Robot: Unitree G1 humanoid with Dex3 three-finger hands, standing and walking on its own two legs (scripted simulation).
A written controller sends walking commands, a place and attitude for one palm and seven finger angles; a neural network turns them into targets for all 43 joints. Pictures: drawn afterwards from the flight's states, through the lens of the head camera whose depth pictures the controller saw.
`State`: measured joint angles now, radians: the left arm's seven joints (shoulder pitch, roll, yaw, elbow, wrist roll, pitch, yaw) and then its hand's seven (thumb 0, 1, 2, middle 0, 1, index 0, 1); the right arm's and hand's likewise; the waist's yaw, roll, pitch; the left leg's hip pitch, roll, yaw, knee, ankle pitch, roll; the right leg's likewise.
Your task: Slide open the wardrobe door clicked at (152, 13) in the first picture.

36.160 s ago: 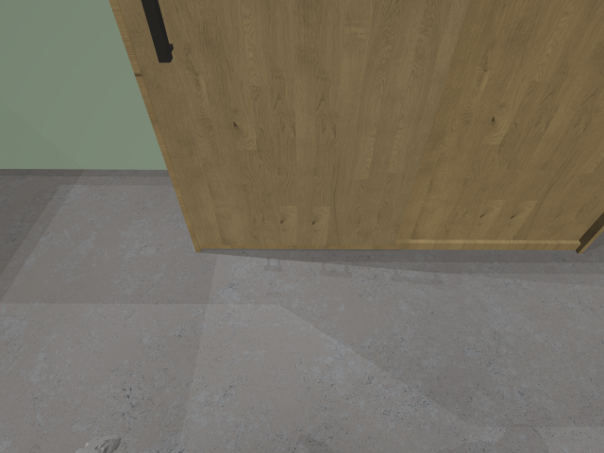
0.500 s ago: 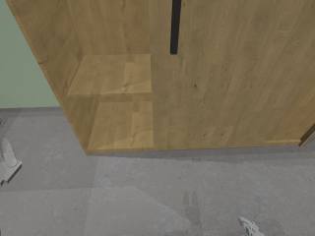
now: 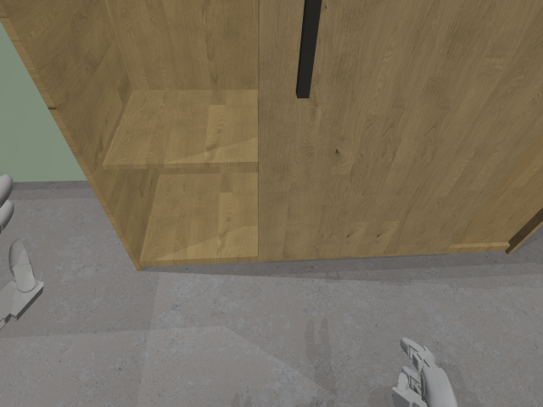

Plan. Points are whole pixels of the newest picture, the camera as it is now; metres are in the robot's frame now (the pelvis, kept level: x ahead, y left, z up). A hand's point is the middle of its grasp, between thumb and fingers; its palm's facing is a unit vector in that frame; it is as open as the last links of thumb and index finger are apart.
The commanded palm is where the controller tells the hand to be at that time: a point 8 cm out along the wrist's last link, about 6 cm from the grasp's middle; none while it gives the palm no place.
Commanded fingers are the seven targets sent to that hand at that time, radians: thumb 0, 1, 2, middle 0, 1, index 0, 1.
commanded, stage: let the arm hang, fingers relaxed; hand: left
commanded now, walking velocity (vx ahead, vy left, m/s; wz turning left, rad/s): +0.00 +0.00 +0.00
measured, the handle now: (306, 42) +0.76 -0.01 +0.19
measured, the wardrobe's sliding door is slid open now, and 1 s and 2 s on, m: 0.49 0.49 0.49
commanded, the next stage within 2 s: look to check the result in 1.16 s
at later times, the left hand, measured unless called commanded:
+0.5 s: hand out of the picture -0.04 +0.20 -0.18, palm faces +0.02 -0.98 -0.17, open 7.1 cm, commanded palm none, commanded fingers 0.00 0.90 0.90 -0.20 -0.30 -0.20 -0.30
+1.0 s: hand out of the picture -0.02 +0.21 -0.17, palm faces +0.01 -0.98 -0.17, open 7.3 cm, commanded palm none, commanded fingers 0.00 0.90 0.90 -0.20 -0.30 -0.20 -0.30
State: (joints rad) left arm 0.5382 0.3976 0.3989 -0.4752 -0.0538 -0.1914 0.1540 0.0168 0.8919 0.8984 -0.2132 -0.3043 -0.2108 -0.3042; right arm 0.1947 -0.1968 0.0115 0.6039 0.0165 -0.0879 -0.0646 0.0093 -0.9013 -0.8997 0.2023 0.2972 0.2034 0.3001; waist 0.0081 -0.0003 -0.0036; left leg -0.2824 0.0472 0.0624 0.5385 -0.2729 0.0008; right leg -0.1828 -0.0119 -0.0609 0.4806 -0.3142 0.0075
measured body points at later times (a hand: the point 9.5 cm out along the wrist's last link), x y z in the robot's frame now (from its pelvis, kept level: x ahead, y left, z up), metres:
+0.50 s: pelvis -0.03 +0.02 +0.00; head +0.00 +0.04 +0.45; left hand -0.04 +0.26 -0.16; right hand +0.00 -0.24 -0.14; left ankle +0.01 +0.12 -0.74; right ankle -0.04 -0.12 -0.74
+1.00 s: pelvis -0.03 +0.04 +0.00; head -0.02 +0.04 +0.45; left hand -0.02 +0.26 -0.16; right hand -0.02 -0.19 -0.15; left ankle +0.01 +0.12 -0.74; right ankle -0.04 -0.12 -0.74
